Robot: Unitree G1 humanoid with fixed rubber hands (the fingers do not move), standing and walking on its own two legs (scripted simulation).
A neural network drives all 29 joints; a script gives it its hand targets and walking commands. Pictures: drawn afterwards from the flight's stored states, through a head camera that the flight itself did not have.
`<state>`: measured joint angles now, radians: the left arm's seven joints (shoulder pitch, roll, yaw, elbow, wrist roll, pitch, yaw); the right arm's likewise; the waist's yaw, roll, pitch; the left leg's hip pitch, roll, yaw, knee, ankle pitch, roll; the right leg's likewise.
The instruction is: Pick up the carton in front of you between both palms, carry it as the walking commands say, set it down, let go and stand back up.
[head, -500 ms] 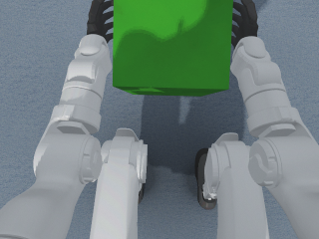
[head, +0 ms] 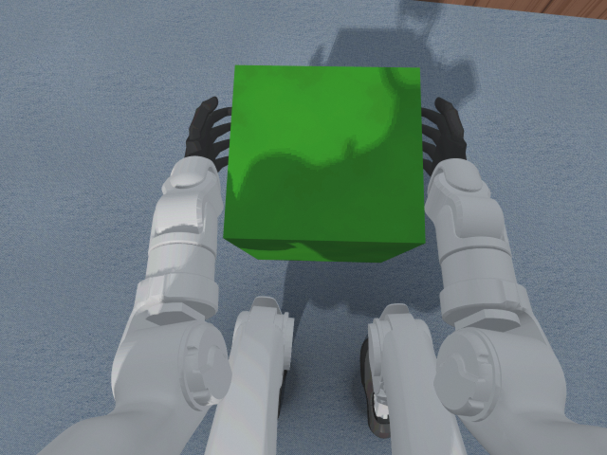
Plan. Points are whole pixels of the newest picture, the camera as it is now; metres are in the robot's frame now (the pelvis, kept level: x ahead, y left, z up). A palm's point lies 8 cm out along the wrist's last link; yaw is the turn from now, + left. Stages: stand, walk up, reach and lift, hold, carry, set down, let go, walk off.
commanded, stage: reach and lift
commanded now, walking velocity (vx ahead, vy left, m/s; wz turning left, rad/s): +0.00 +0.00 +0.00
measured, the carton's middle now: (322, 183) +0.47 +0.03 -0.12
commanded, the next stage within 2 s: none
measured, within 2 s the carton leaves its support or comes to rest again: neither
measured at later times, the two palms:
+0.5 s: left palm (152, 130) +0.43 +0.17 +0.11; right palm (539, 133) +0.43 -0.13 +0.11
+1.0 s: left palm out of the picture +0.39 +0.16 +0.26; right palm out of the picture +0.39 -0.14 +0.26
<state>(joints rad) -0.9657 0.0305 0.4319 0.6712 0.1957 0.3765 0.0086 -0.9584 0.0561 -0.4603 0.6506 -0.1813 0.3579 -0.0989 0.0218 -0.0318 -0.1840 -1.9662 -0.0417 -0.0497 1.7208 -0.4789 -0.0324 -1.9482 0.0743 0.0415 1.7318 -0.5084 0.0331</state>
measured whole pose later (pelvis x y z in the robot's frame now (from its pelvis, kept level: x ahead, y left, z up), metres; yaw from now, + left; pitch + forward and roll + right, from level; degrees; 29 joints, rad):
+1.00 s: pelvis +0.09 +0.00 +0.26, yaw +1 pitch +5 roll +0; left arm -0.29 -0.14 0.28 0.43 0.22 0.49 0.01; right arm -0.29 0.16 -0.29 0.43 -0.22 0.48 -0.04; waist 0.01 -0.01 -0.10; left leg -0.43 -0.02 -0.06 0.62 -0.27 -0.01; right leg -0.41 0.03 0.07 0.63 -0.30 0.00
